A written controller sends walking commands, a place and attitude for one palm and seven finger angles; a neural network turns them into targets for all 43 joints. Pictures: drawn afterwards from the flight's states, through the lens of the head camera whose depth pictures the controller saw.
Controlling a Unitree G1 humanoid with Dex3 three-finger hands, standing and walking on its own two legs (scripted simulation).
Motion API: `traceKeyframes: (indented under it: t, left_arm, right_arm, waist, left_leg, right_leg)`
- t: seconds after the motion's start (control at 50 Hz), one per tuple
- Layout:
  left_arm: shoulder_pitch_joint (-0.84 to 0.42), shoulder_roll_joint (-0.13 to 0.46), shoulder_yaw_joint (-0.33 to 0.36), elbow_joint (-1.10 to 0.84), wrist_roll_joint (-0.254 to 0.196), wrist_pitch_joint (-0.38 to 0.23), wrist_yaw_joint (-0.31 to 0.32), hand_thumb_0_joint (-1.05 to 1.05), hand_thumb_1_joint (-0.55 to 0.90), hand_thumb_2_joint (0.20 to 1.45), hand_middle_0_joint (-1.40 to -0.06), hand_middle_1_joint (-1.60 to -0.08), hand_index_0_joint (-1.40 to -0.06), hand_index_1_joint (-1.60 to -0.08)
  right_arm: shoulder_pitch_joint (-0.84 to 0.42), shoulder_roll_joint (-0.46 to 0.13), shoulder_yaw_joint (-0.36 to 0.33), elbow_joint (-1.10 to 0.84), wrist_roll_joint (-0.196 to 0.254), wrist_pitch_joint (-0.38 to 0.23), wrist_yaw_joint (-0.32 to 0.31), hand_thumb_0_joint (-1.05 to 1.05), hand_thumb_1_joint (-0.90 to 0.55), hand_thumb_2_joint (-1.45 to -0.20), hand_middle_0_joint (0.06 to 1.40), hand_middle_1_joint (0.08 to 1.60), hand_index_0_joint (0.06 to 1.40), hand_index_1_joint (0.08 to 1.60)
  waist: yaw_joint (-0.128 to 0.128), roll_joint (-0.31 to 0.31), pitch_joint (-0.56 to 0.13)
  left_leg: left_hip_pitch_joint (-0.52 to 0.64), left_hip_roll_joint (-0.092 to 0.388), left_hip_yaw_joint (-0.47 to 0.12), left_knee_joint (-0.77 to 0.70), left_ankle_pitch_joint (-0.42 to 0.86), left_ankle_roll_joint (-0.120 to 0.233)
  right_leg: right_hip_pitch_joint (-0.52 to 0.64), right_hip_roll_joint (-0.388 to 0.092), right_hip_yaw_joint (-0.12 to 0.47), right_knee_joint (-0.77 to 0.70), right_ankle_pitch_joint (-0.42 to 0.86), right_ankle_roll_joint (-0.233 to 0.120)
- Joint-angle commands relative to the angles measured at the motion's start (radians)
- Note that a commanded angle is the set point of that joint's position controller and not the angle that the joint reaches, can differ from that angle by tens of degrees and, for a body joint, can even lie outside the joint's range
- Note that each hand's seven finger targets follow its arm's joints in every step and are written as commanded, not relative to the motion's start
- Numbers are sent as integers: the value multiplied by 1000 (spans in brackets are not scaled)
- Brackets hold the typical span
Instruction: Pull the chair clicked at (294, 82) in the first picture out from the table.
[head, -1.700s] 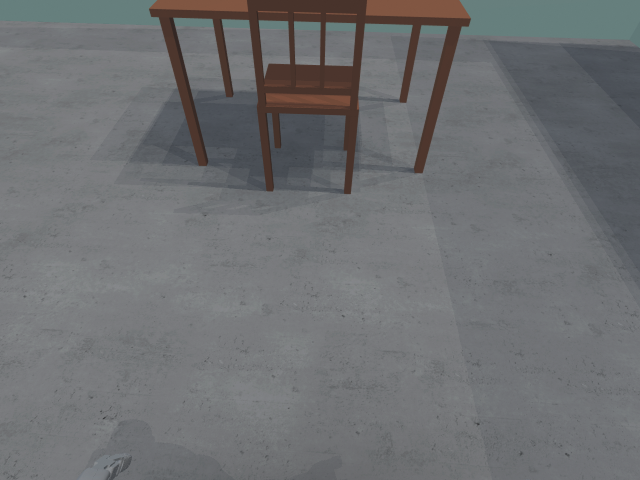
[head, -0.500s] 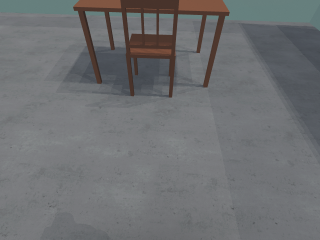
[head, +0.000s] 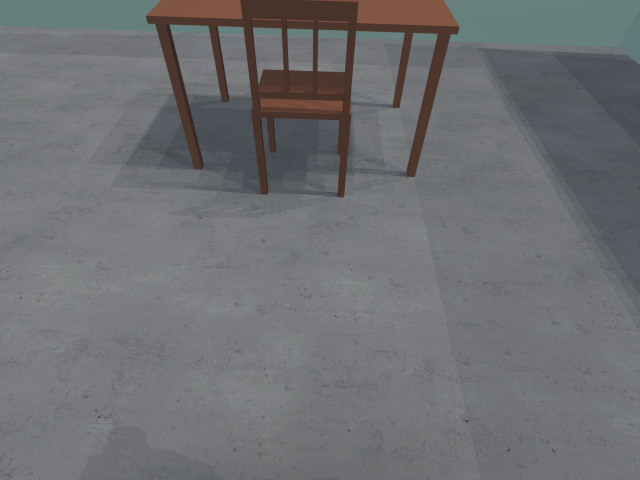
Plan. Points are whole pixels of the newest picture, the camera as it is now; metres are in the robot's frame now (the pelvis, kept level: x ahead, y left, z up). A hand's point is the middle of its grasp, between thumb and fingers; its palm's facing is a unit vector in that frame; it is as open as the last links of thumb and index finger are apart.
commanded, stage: walk to a spot facing it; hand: left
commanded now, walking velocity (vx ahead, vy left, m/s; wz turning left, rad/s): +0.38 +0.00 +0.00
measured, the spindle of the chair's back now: (285, 57) +1.50 +0.22 -0.12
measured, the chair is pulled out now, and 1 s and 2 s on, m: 0.00 0.00 0.00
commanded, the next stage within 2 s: turn to face it in 1.62 s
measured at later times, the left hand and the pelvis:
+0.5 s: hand out of the picture +0.15 +0.22 -0.19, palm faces -0.02 -0.99 -0.12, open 7.4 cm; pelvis +0.13 +0.04 -0.01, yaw -1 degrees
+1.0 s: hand (219, 344) +0.38 +0.21 -0.18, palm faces +0.03 -0.98 -0.18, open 7.3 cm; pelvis +0.37 +0.03 -0.01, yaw -2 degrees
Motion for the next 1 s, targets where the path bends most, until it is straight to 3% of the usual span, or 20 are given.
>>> traceKeyframes:
  t: [0.0, 0.08, 0.16, 0.22, 0.24, 0.26, 0.28, 0.3, 0.34, 0.46, 0.54, 0.62, 0.64, 0.66, 0.68, 0.7, 0.72, 0.76, 0.84, 0.98]
  left_arm:
    - [77, 87, 16, -21, 11, 4, 6, 0, 900, 900, -200, -300, -200, -300]
    - [142, 104, 37, -32, 16, 4, -7, 0, 900, 900, -200, -300, -200, -300]
    - [225, 112, 61, -28, 9, -21, 1, 0, 900, 900, -200, -300, -200, -300]
    - [205, 72, 65, -36, 11, -31, 4, 0, 900, 900, -200, -300, -200, -300]
    - [174, 32, 60, -46, 10, -28, 2, 0, 900, 900, -200, -300, -200, -300]
    - [134, -34, 48, -70, 6, -30, -5, 0, 900, 900, -200, -300, -200, -300]
    - [42, -44, 39, -113, 12, -46, 2, 0, 900, 900, -200, -300, -200, -300]
    - [31, -26, 50, -109, 17, -46, 9, 0, 900, 900, -200, -300, -200, -300]
    - [46, -64, 55, -90, 14, -48, -6, 0, 900, 900, -200, -300, -200, -300]
    - [-4, -138, 46, -112, 14, -24, -34, 0, 900, 900, -200, -300, -200, -300]
    - [-67, -146, 43, -144, 3, -32, -33, 0, 900, 900, -200, -300, -200, -300]
    - [158, -99, 63, -75, 16, -42, -13, 0, 900, 900, -200, -300, -200, -300]
    - [274, -70, 77, -42, 21, -50, -10, 0, 900, 900, -200, -300, -200, -300]
    - [388, 5, 96, -11, 30, -62, 0, 0, 900, 900, -200, -300, -200, -300]
    - [437, 79, 113, 0, 20, -63, 11, 0, 900, 900, -200, -300, -200, -300]
    - [387, 84, 118, -14, 0, -58, 14, 0, 900, 900, -200, -300, -200, -300]
    - [283, 48, 109, -35, 1, -55, 14, 0, 900, 900, -200, -300, -200, -300]
    - [167, -43, 76, -54, 6, -66, 19, 0, 900, 900, -200, -300, -200, -300]
    - [134, -85, 60, -55, 17, -78, 16, 0, 900, 900, -200, -300, -200, -300]
    - [247, -53, 66, -21, 17, -86, 4, 0, 900, 900, -200, -300, -200, -300]
  right_arm:
    - [53, -76, -14, -34, -13, 4, -3, 0, -900, -900, 200, 300, 200, 300]
    - [78, -65, -22, -57, -16, 2, 1, 0, -900, -900, 200, 300, 200, 300]
    - [109, -11, -26, -81, -10, -23, -1, 0, -900, -900, 200, 300, 200, 300]
    - [193, 17, -32, -62, -4, -41, -2, 0, -900, -900, 200, 300, 200, 300]
    - [294, 4, -36, -26, -5, -48, -5, 0, -900, -900, 200, 300, 200, 300]
    - [454, -71, -60, 29, -18, -59, -12, 0, -900, -900, 200, 300, 200, 300]
    - [562, -88, -66, 67, -17, -61, -27, 0, -900, -900, 200, 300, 200, 300]
    - [572, -33, -47, 78, -16, -61, -38, 0, -900, -900, 200, 300, 200, 300]
    - [496, 20, -38, 43, -14, -72, -44, 0, -900, -900, 200, 300, 200, 300]
    - [494, 97, -24, 60, -4, -95, -56, 0, -900, -900, 200, 300, 200, 300]
    - [483, 80, -30, 70, -2, -92, -58, 0, -900, -900, 200, 300, 200, 300]
    - [453, 36, -52, 74, 3, -83, -57, 0, -900, -900, 200, 300, 200, 300]
    - [432, 36, -54, 63, 5, -81, -53, 0, -900, -900, 200, 300, 200, 300]
    - [439, 77, -51, 53, 15, -82, -41, 0, -900, -900, 200, 300, 200, 300]
    - [506, 136, -45, 30, 24, -84, -38, 0, -900, -900, 200, 300, 200, 300]
    - [430, 120, -51, 6, 22, -79, -36, 0, -900, -900, 200, 300, 200, 300]
    - [366, 133, -57, -6, 16, -73, -26, 0, -900, -900, 200, 300, 200, 300]
    - [315, 156, -54, -24, -6, -54, -19, 0, -900, -900, 200, 300, 200, 300]
    - [355, 196, -53, -31, -15, -10, -7, 0, -900, -900, 200, 300, 200, 300]
    - [95, 168, -56, -132, -15, -32, 26, 0, -900, -900, 200, 300, 200, 300]
  waist:
    - [0, -33, -5]
    - [15, -85, 103]
    - [15, -162, 83]
    - [-31, -99, 92]
    - [-74, 21, 90]
    - [-127, 289, 61]
    - [-155, 332, 122]
    - [-137, 227, 164]
    - [-92, 77, 159]
    - [-41, 142, 167]
    - [-29, 136, 145]
    - [73, 140, -7]
    - [130, 111, -45]
    - [171, -5, -109]
    - [133, -182, -238]
    - [128, -95, -175]
    - [92, -91, -50]
    - [13, 28, 79]
    - [-65, -55, 108]
    - [2, -115, 119]
  left_leg:
    - [-60, 86, -70, -33, -235, 19]
    - [-210, 50, -46, 71, -352, 28]
    - [-273, 34, 47, 253, -208, 18]
    - [-113, 55, 67, 130, -168, 25]
    - [42, 89, -11, 31, -118, 50]
    - [204, 274, -303, -80, -30, 131]
    - [285, 385, -445, -138, 212, 181]
    - [290, 395, -408, -100, 427, 182]
    - [246, 362, -278, -85, 510, 201]
    - [180, 204, -34, -176, 538, 104]
    - [147, 198, 40, -162, 733, 115]
    - [186, 216, 71, 146, 997, 97]
    - [83, 193, 78, 325, 893, 78]
    - [-138, 138, 78, 630, 531, 59]
    - [-367, -17, 75, 1015, -288, 26]
    - [-416, 22, -33, 1123, -307, 62]
    - [-457, 77, -37, 1129, -214, 63]
    - [-420, 140, -44, 1035, -139, 50]
    - [-334, 161, 16, 804, -84, 5]
    - [-365, 142, 97, 398, 48, -20]
  right_leg:
    - [-55, -96, 117, -75, -285, -29]
    - [-89, -117, 194, -99, -445, -77]
    - [1, -238, 317, -138, -325, -165]
    - [-100, -201, 205, -27, -138, -151]
    - [-218, -113, 100, 129, -105, -108]
    - [-409, 18, -65, 472, -146, -45]
    - [-606, 35, -64, 653, -355, -30]
    - [-656, -15, 3, 736, -316, -36]
    - [-631, -72, -6, 797, -244, -36]
    - [-595, -59, -127, 665, -25, -18]
    - [-381, -8, -183, 350, 43, -49]
    - [-87, 57, -193, 255, 63, -106]
    - [96, 50, -176, 188, 102, -120]
    - [308, -137, 32, 151, 113, -193]
    - [438, -436, 505, 48, 179, -326]
    - [327, -462, 562, -81, 14, -354]
    - [179, -426, 483, -145, -176, -312]
    - [-124, -366, 317, -165, -169, -246]
    - [-313, -253, 56, -212, -73, -178]
    - [-145, -219, 13, -186, 13, -165]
